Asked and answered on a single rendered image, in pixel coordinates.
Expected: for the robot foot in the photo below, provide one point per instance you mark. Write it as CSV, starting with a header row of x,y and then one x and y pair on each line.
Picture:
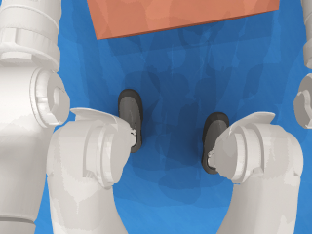
x,y
214,126
130,109

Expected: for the robot right forearm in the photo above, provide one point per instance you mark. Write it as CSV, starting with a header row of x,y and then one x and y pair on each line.
x,y
307,20

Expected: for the robot left forearm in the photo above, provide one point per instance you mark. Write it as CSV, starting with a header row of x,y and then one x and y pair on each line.
x,y
29,32

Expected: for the right robot upper arm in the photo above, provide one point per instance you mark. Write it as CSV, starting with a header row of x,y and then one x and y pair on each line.
x,y
302,104

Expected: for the right robot foot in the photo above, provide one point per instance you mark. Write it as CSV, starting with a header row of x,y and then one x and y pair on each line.
x,y
214,126

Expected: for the left robot foot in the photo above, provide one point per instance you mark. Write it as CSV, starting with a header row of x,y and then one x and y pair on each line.
x,y
130,109

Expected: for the left robot upper arm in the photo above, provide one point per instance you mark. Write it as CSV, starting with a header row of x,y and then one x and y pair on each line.
x,y
33,100

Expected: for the carton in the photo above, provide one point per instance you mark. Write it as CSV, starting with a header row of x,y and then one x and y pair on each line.
x,y
125,18

